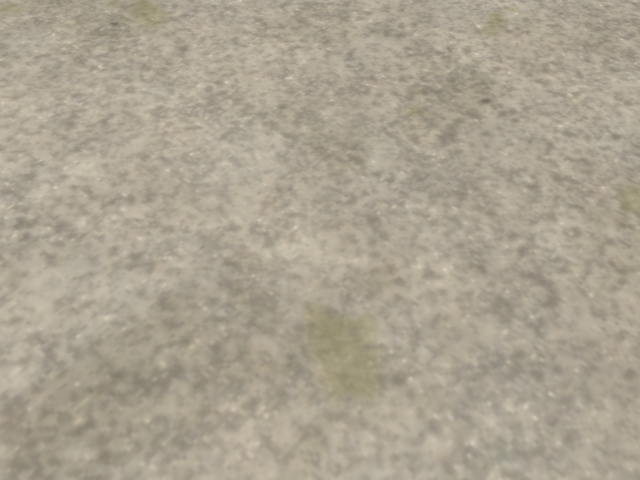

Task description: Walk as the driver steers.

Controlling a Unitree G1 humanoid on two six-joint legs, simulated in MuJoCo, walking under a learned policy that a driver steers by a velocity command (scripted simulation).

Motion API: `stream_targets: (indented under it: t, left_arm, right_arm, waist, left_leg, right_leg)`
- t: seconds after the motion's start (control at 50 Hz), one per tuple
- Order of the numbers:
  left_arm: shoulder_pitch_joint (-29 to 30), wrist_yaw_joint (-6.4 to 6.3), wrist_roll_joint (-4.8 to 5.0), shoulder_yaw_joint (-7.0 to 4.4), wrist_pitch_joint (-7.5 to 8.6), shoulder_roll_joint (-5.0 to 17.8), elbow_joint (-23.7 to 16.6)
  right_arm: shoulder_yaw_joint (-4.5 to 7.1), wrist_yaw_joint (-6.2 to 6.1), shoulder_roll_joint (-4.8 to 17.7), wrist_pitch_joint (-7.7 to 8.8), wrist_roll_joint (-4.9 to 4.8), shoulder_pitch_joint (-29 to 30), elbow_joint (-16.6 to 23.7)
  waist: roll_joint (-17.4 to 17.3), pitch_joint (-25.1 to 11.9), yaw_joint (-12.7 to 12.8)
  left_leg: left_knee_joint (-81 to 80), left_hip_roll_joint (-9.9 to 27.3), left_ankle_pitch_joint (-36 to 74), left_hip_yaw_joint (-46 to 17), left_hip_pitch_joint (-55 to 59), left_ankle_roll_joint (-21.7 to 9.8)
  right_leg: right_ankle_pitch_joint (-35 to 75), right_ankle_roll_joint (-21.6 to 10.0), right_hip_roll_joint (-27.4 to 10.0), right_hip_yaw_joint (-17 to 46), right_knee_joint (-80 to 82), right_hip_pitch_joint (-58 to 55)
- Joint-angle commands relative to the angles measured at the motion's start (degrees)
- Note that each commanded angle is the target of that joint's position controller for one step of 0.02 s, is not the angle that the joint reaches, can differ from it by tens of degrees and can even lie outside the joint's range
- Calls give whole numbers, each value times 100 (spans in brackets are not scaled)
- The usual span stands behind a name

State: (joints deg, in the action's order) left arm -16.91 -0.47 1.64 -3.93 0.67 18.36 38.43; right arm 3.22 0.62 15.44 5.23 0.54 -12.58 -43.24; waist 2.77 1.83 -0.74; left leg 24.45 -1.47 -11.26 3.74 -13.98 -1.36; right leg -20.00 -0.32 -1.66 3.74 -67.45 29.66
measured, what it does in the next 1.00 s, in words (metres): walks ahead, turning right: right foot, then left foot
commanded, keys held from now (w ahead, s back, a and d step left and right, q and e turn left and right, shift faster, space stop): w+e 0.12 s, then w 0.50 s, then w+e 0.26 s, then e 0.12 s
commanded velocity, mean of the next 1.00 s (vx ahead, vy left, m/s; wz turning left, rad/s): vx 0.49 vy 0.00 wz -0.33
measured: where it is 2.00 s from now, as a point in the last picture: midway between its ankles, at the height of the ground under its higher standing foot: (385, 384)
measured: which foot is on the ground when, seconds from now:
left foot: down 0.00-0.32, up 0.34-0.82, down 0.84-1.00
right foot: up 0.00-0.30, down 0.32-0.84, up 0.86-1.00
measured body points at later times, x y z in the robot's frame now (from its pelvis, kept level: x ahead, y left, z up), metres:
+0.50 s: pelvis +0.27 -0.08 +0.00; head +0.31 -0.10 +0.45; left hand +0.45 +0.16 -0.09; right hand +0.32 -0.38 -0.12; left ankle +0.27 +0.09 -0.65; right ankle +0.29 -0.17 -0.74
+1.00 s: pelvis +0.56 -0.07 +0.00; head +0.60 -0.08 +0.45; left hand +0.72 +0.18 -0.13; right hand +0.60 -0.37 -0.11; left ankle +0.63 +0.01 -0.74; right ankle +0.46 -0.19 -0.65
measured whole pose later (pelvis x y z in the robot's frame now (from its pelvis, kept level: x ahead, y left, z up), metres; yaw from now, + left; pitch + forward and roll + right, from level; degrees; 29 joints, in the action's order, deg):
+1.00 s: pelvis +0.56 -0.07 +0.00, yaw -19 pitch +1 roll +1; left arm -17.4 -1.3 1.5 -4.2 1.5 17.9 44.5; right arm 2.6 1.2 15.1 5.2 1.1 -9.5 -45.9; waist 2.3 3.2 0.1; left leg 25.9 0.2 -9.5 5.4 -17.6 -1.8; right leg -23.8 0.3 -1.5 3.6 -66.4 26.8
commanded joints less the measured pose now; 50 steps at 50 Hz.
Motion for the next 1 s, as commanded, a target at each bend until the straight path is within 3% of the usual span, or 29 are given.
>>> stream_targets:
  t: [0.02,0.14,0.18,0.24,0.28,0.3,0.32,0.34,0.36,0.38,0.4,0.42,0.44,0.46,0.5,0.56,0.64,0.72,0.78,0.8,0.82,0.84,0.86,0.88,0.9,0.92,0.94,0.96,1.0]
  left_arm:
    - [219,28,-14,-79,28,247,-572]
    - [1020,190,-44,29,126,53,-735]
    - [1388,253,-40,78,160,-42,-842]
    - [1684,321,-37,56,184,57,-987]
    - [1428,329,-100,-50,183,279,-972]
    - [784,311,-121,-170,170,476,-804]
    - [-103,245,-106,-333,138,769,-526]
    - [-938,130,-134,-470,77,1296,-372]
    - [-812,142,-88,-433,120,1530,-412]
    - [-732,184,-94,-281,187,960,-430]
    - [-454,198,-107,-217,242,821,-370]
    - [-119,200,-99,-176,274,679,-334]
    - [135,211,-137,-125,299,521,-348]
    - [288,207,-188,-88,330,406,-364]
    - [366,193,-167,-97,415,407,-288]
    - [257,130,-167,-128,477,533,-83]
    - [-66,57,-124,-149,438,658,171]
    - [-473,21,-29,-203,364,797,468]
    - [-475,-30,-32,-243,275,837,572]
    - [-413,-36,-43,-245,239,842,579]
    - [-413,-35,-89,-194,214,722,577]
    - [-444,-37,-187,-68,202,409,456]
    - [-1306,-24,-75,97,296,-212,346]
    - [-1144,-22,33,4,345,300,470]
    - [-565,-31,117,-123,338,686,333]
    - [-250,-75,64,-136,311,691,257]
    - [-105,-100,-20,-170,267,647,238]
    - [-256,-112,-36,-202,182,557,256]
    - [-390,-116,-14,-181,-5,305,249]
  right_arm:
    - [193,-34,730,119,-36,16,194]
    - [250,-59,1008,54,-64,-130,-30]
    - [255,-45,1090,10,-116,-393,-165]
    - [295,-17,1263,-82,-225,-637,-346]
    - [326,-39,1427,-149,-275,-632,-408]
    - [314,-60,1452,-190,-284,-575,-429]
    - [239,-93,1305,-194,-242,-614,-422]
    - [71,-92,862,-141,-46,-732,-207]
    - [-106,-20,427,-16,-19,-1225,-147]
    - [57,28,1021,64,-237,-599,-140]
    - [73,44,1071,121,-350,-128,51]
    - [55,1,967,147,-267,-12,35]
    - [79,-13,961,125,-168,-43,-1]
    - [79,4,908,64,-155,-226,-61]
    - [49,12,710,-52,-135,-394,-142]
    - [14,-14,594,-127,-61,104,14]
    - [-72,68,429,-42,-70,951,213]
    - [-60,167,539,38,-106,1506,434]
    - [16,202,752,99,-90,1276,405]
    - [67,190,839,121,-88,957,327]
    - [184,146,1045,132,-79,258,134]
    - [285,91,1385,134,0,-667,16]
    - [409,84,1832,65,48,-1069,-123]
    - [264,102,1263,52,-35,-1078,-81]
    - [173,67,966,44,-28,-635,-6]
    - [127,45,833,36,25,-207,59]
    - [89,42,659,31,56,84,45]
    - [73,36,594,57,100,243,33]
    - [93,26,584,84,67,447,-20]
  waist:
    - [-825,-19,-41]
    - [-607,110,-286]
    - [-550,219,-414]
    - [-586,355,-375]
    - [-763,71,-69]
    - [-765,-337,364]
    - [-686,-833,796]
    - [196,-1607,970]
    - [1113,-2451,474]
    - [414,-2140,789]
    - [388,-1253,715]
    - [57,-857,494]
    - [94,-591,298]
    - [179,-552,111]
    - [125,-488,-42]
    - [4,-116,15]
    - [-15,134,333]
    - [-11,275,451]
    - [150,139,232]
    - [205,-37,35]
    - [136,-508,-303]
    - [-275,-1405,-672]
    - [-1974,-2246,-326]
    - [-1741,-2198,-522]
    - [-1295,-1294,-531]
    - [-891,-860,-368]
    - [-758,-534,-209]
    - [-926,-498,7]
    - [-962,-419,177]
  left_leg:
    - [-1503,1661,546,-1396,763,-968]
    - [-1598,1482,1487,-136,975,-828]
    - [-1624,1522,1493,23,1078,-802]
    - [-1475,1763,2017,79,1577,-768]
    - [-789,1805,3823,242,1851,-662]
    - [53,1689,4600,450,1735,-534]
    - [1183,1462,4430,637,1059,-347]
    - [3187,1052,2075,746,-768,-59]
    - [4736,162,-2292,-124,-2184,136]
    - [5161,394,-2146,-785,-2724,90]
    - [5036,606,-1662,-668,-2996,20]
    - [4650,828,-1177,-635,-2847,13]
    - [4334,958,-864,-642,-2573,56]
    - [4214,1045,-621,-700,-2230,92]
    - [3949,1058,-400,-650,-2023,217]
    - [3096,1059,334,-640,-2378,396]
    - [1466,797,1652,-486,-2098,381]
    - [676,575,1691,-623,-1985,279]
    - [406,473,1122,-667,-1572,99]
    - [305,360,910,-532,-1059,10]
    - [247,291,883,-411,-4,-143]
    - [541,1096,950,-1146,1625,-453]
    - [-30,2464,-455,-3741,3600,-1311]
    - [-649,2477,-1488,-4541,3491,-1303]
    - [-719,2369,-987,-3598,2765,-1072]
    - [-691,2208,321,-2794,2023,-978]
    - [-697,1999,1691,-2092,1376,-941]
    - [-702,1876,2606,-1558,936,-891]
    - [-874,1770,3293,-933,485,-974]
  right_leg:
    - [346,50,-485,241,348,1093]
    - [1939,38,-424,-116,2159,884]
    - [2040,-41,-308,-288,2698,666]
    - [1583,-250,-152,-408,3226,550]
    - [1089,-468,149,-647,3461,-117]
    - [1239,-628,348,-783,3735,-1096]
    - [1542,-780,437,-713,3845,-2555]
    - [1542,-1252,-793,1082,3682,-4591]
    - [738,-2077,-1975,3789,4459,-5430]
    - [510,-1880,-1880,3543,4766,-5132]
    - [1047,-1670,-1643,2585,4864,-4349]
    - [1543,-1507,-1377,1978,4943,-3612]
    - [2010,-1440,-1194,1557,5112,-3011]
    - [2139,-1430,-1083,1352,5317,-2619]
    - [2337,-1532,-1053,1094,5644,-2231]
    - [2487,-1513,-969,658,5918,-2035]
    - [2166,-1245,-723,207,5979,-1978]
    - [1885,-1182,-983,534,5677,-2437]
    - [2236,-1011,-1166,839,5193,-2837]
    - [2730,-923,-1077,830,4818,-2837]
    - [3207,-765,-754,655,3987,-2637]
    - [2267,-545,-351,403,2412,-1766]
    - [-740,-103,539,-42,315,412]
    - [-1335,-86,365,593,-500,1019]
    - [-949,-72,156,559,-723,1340]
    - [-576,-24,-81,372,-632,1158]
    - [-401,29,-206,322,-368,919]
    - [-313,65,-346,327,-184,501]
    - [-245,154,-359,122,175,182]
Velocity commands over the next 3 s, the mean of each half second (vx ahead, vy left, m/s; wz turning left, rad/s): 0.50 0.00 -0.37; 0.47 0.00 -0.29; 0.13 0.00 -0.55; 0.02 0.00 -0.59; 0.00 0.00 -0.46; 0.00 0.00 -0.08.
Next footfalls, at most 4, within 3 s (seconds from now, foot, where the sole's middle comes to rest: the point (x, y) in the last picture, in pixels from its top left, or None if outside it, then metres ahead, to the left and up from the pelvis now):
0.32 right None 0.33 -0.17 -0.78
0.84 left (323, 392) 0.67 0.00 -0.78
1.30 right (447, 376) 0.71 -0.28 -0.78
1.72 left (358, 333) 0.83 -0.09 -0.78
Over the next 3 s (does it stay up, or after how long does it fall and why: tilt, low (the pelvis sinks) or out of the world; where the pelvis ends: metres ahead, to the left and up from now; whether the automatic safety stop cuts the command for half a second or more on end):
stays up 0.70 -0.17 0.00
